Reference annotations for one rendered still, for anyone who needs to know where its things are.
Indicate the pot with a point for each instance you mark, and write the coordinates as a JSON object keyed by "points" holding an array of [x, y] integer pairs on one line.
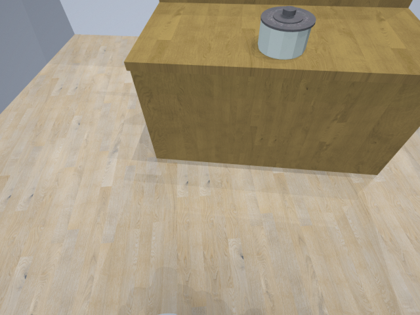
{"points": [[281, 44]]}

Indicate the table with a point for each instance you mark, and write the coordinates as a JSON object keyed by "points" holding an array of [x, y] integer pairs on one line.
{"points": [[347, 104]]}

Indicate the knob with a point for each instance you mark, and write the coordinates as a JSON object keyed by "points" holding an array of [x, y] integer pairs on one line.
{"points": [[289, 11]]}

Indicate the lid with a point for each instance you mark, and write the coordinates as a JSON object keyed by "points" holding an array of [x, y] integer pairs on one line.
{"points": [[273, 18]]}

